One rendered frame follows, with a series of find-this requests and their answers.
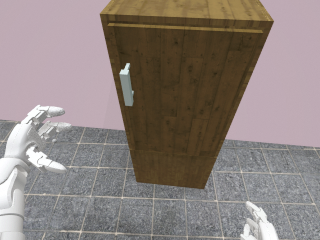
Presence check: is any robot right hand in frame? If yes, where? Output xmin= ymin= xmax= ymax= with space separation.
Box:
xmin=240 ymin=201 xmax=279 ymax=240

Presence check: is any left robot forearm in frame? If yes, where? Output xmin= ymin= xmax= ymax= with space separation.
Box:
xmin=0 ymin=157 xmax=31 ymax=240

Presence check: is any cupboard door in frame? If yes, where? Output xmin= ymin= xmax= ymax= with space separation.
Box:
xmin=107 ymin=23 xmax=263 ymax=158

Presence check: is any robot left hand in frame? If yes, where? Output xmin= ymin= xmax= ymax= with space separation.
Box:
xmin=4 ymin=105 xmax=73 ymax=174

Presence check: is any handle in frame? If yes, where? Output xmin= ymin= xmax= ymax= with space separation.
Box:
xmin=119 ymin=63 xmax=134 ymax=106

